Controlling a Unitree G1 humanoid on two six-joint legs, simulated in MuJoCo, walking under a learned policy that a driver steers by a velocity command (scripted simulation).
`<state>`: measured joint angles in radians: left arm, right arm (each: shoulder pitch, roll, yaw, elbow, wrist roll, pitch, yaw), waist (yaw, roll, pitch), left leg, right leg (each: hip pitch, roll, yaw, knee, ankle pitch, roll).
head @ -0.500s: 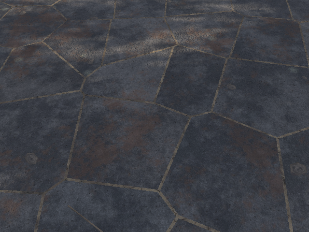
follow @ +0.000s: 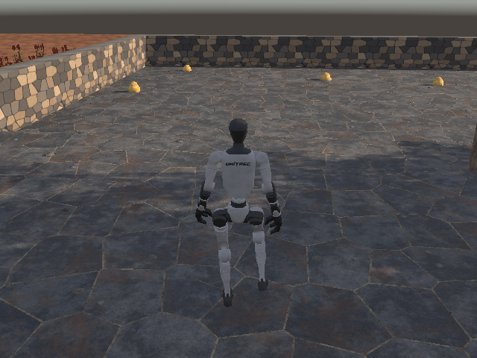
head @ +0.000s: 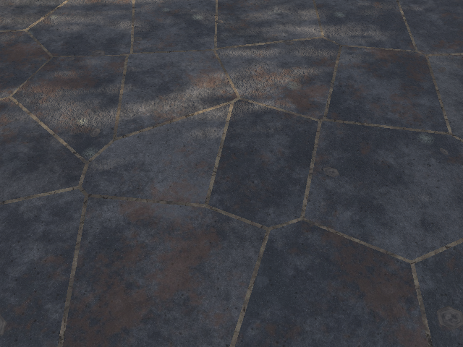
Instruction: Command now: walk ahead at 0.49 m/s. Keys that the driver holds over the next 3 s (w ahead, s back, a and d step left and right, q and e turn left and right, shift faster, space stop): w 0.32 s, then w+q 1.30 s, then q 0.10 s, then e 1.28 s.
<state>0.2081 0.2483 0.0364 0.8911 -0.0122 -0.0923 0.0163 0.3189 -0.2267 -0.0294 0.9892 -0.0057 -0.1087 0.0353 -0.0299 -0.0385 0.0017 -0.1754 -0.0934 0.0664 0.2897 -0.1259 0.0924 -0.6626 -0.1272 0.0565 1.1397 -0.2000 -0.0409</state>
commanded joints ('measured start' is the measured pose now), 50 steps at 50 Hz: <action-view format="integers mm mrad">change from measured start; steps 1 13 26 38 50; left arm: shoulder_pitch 36 -171 66 177 4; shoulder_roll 46 85 92 143 139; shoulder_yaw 13 20 36 50 49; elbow -42 -128 3 55 -114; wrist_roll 13 -9 34 10 9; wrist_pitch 3 -30 -45 7 -55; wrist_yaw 7 -48 -30 13 -8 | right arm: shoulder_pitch -42 84 -15 -347 -110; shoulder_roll -132 -188 -75 -35 -114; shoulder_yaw -21 -39 -37 -25 -68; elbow -55 -7 -84 -260 -277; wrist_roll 1 27 37 27 17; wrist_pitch -18 33 50 45 30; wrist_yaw -19 -40 -42 22 -8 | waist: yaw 48 16 14 98 41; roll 75 114 -24 2 25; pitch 55 38 12 110 -71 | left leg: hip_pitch -110 190 -534 -627 83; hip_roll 279 344 207 173 273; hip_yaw -207 -183 -206 -39 -437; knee -207 1 822 376 -37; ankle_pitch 67 222 20 110 167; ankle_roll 172 83 -43 -9 220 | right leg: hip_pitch -18 156 520 794 10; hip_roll -42 73 -112 -174 0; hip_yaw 1 -73 -29 -229 34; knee -140 -645 -1000 -933 65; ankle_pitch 161 107 316 474 -128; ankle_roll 27 -28 -142 -96 27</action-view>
